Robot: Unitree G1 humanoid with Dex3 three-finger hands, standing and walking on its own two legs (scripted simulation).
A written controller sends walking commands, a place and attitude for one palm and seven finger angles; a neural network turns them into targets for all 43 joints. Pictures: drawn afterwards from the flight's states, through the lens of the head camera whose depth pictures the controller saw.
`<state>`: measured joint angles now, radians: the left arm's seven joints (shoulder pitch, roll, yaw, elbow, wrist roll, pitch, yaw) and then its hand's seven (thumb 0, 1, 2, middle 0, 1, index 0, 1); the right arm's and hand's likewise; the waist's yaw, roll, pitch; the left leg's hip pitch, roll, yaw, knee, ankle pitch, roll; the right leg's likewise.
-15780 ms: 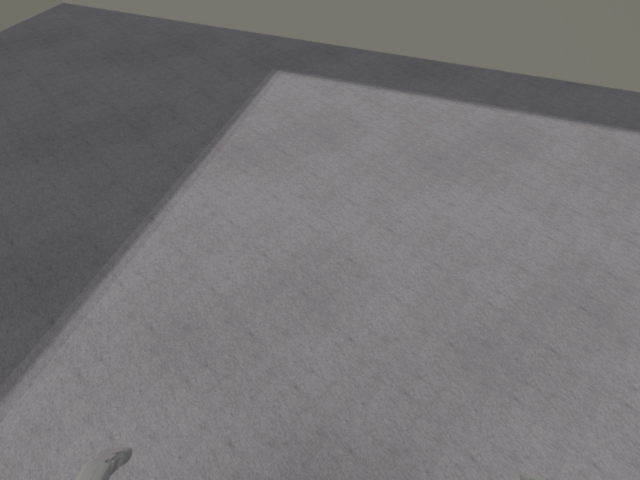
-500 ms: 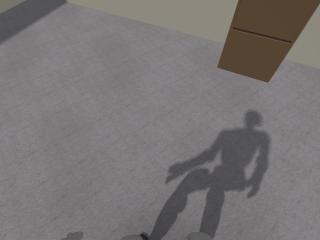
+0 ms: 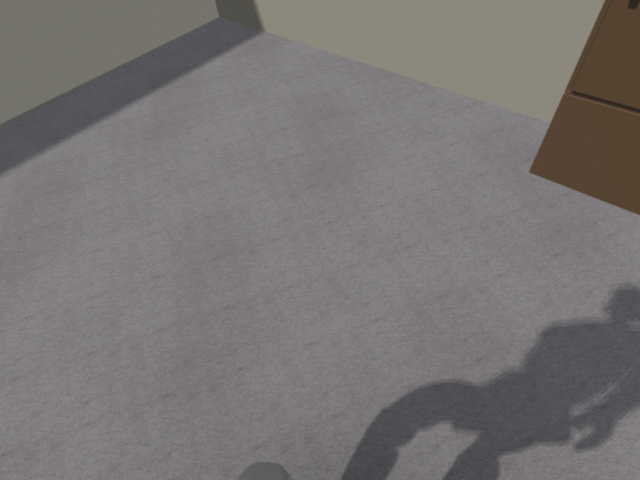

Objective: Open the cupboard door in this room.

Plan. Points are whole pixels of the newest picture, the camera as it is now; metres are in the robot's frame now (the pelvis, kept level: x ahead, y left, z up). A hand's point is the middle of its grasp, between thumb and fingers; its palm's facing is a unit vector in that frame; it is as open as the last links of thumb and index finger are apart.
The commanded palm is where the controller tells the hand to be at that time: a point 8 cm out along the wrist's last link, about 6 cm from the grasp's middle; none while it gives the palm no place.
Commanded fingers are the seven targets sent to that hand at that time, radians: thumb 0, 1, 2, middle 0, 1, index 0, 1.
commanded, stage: stand and wait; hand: left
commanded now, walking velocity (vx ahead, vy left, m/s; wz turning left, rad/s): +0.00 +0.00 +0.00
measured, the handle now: out of the picture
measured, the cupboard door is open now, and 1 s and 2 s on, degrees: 0 0 0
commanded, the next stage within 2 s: turn or walk to find it in 0.14 s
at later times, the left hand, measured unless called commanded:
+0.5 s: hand out of the picture -0.02 +0.23 -0.18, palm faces +0.13 -0.96 -0.25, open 7.4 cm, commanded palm none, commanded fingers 0.00 0.90 0.90 -0.20 -0.30 -0.20 -0.30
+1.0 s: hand out of the picture -0.09 +0.23 -0.19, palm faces +0.33 -0.92 -0.22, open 7.4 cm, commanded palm none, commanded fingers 0.00 0.90 0.90 -0.20 -0.30 -0.20 -0.30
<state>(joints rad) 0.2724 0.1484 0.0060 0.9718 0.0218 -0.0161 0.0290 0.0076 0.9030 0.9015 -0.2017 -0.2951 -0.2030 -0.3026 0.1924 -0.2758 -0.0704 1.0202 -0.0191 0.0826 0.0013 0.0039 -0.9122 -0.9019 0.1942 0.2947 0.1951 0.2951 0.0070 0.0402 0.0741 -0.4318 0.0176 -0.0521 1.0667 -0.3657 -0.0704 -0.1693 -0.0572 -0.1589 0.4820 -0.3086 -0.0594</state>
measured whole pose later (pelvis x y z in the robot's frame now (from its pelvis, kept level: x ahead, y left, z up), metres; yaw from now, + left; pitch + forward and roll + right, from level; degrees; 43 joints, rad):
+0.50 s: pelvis -0.04 +0.03 +0.00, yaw +5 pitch -1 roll +0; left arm 0.20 0.21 0.03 1.05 0.02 0.03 0.03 0.01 0.91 0.90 -0.20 -0.29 -0.20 -0.30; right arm 0.13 -0.18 -0.04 1.03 -0.02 0.02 -0.01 -0.01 -0.92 -0.90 0.20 0.30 0.20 0.30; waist 0.02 -0.01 0.08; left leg -0.21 -0.02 -0.03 0.46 -0.24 0.01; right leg -0.32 -0.08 -0.04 0.78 -0.46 0.07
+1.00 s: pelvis -0.08 +0.03 -0.02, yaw +19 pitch +0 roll +0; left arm 0.20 0.22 0.04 0.97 0.02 0.02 0.02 0.01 0.90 0.90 -0.20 -0.30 -0.20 -0.30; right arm 0.19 -0.23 -0.05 0.99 -0.01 0.04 0.02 0.01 -0.91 -0.90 0.20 0.29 0.20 0.30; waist 0.00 -0.03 0.10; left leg -0.27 0.03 0.07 0.60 -0.33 -0.01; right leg -0.28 -0.18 -0.23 0.66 -0.35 0.05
